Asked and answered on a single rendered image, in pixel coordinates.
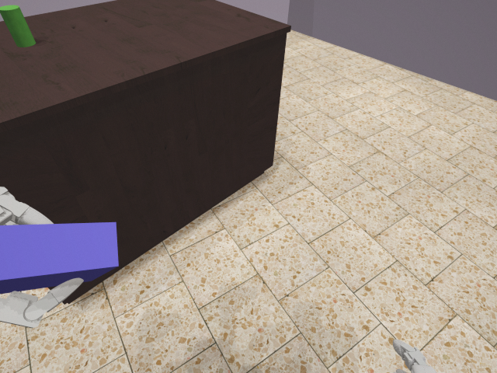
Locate left robot hand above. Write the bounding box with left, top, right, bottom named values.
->
left=0, top=186, right=84, bottom=328

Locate right robot hand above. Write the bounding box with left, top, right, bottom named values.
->
left=393, top=340, right=436, bottom=373

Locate table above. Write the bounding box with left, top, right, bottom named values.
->
left=0, top=0, right=291, bottom=304

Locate sponge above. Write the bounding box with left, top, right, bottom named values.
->
left=0, top=222, right=119, bottom=294

